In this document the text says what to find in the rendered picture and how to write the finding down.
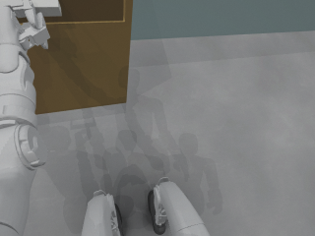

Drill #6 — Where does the left robot forearm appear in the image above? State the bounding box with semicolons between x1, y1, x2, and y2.
0;44;38;129

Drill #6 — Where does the handle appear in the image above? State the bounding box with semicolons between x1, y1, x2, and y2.
0;0;62;17

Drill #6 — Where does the robot right foot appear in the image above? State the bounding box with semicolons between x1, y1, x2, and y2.
148;190;166;235

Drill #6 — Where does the robot foot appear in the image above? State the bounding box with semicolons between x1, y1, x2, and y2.
148;190;166;235
114;204;124;236

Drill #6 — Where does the drawer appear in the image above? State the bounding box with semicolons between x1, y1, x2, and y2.
17;0;124;24

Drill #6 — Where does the robot left foot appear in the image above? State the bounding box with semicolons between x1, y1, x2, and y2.
114;204;124;236

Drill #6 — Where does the robot left hand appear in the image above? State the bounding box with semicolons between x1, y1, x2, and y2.
0;0;50;54

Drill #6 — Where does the left robot upper arm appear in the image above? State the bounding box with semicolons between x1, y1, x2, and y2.
0;124;48;236

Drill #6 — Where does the cabinet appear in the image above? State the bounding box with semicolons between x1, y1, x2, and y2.
20;0;133;115

